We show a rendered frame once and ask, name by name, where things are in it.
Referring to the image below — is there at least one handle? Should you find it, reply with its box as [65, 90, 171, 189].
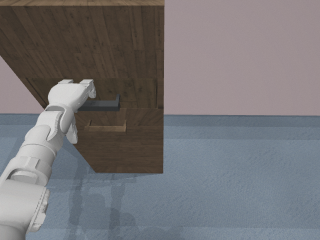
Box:
[83, 126, 127, 135]
[78, 94, 121, 112]

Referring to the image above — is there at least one drawer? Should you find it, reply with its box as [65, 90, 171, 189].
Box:
[28, 78, 158, 108]

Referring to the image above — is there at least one cabinet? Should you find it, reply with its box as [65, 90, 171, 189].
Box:
[0, 0, 165, 174]

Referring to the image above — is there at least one robot left forearm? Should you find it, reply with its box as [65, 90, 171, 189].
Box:
[0, 103, 74, 188]

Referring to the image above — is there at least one left robot hand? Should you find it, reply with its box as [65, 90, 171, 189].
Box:
[48, 79, 96, 144]

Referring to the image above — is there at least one left robot upper arm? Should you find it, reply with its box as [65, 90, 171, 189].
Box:
[0, 179, 51, 240]

